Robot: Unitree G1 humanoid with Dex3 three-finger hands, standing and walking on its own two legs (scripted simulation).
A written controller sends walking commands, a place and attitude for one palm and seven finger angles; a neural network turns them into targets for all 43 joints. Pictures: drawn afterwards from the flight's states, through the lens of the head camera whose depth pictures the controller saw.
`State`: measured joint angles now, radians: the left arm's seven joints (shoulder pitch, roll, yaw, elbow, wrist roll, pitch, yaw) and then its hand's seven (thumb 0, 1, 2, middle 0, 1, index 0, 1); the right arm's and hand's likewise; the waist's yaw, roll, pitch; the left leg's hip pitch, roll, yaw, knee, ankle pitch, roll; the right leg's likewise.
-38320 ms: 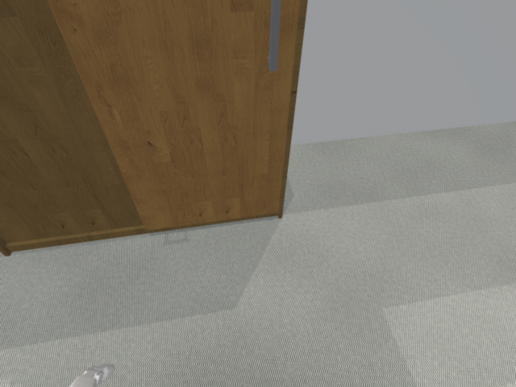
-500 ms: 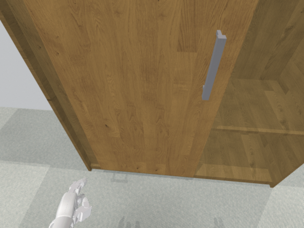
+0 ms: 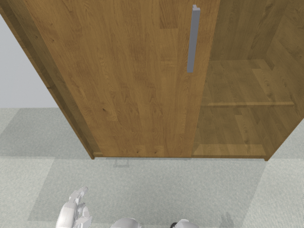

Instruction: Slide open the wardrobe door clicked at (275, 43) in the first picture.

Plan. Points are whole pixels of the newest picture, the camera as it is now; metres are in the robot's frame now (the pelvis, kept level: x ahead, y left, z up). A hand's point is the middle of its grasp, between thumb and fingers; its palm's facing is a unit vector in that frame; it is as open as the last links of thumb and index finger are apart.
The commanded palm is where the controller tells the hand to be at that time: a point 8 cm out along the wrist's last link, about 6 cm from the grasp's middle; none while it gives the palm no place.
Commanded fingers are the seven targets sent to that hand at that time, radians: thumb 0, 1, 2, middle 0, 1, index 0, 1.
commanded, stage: step back with the hand held close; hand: right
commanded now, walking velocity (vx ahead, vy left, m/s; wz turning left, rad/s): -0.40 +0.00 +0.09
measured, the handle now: (192, 41) +0.67 -0.10 +0.17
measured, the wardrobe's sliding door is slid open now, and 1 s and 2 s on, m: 0.52 0.52 0.52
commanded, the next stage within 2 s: stop stepping back and stand still in 0.10 s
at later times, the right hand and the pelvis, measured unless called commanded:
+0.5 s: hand out of the picture +0.09 -0.28 +0.19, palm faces +0.37 +0.85 -0.36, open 7.4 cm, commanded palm +0.03 -0.31 +0.20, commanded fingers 0.00 -0.90 -0.90 0.20 0.30 0.20 0.30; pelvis -0.14 -0.03 +0.02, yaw +5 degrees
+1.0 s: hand out of the picture +0.02 -0.31 +0.19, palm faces +0.43 +0.83 -0.36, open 7.4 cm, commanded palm -0.04 -0.35 +0.20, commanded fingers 0.00 -0.90 -0.90 0.20 0.30 0.20 0.30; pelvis -0.20 -0.06 +0.01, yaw +3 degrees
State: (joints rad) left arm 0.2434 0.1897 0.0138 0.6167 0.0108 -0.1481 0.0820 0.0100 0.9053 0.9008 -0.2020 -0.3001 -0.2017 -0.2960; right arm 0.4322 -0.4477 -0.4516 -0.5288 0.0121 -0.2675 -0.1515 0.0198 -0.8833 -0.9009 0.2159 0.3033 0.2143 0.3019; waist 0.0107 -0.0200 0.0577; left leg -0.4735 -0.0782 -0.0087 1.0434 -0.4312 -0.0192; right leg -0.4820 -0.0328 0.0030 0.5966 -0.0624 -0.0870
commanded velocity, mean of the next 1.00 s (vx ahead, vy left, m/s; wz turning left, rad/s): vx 0.12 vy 0.03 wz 0.01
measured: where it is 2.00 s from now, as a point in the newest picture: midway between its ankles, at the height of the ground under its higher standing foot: outside the picture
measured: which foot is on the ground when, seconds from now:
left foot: up 0.00-0.16, down 0.18-0.38, up 0.40-0.62, down 0.64-1.00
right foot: down 0.00-0.18, up 0.20-0.34, down 0.36-0.62, up 0.64-0.94, down 0.96-1.00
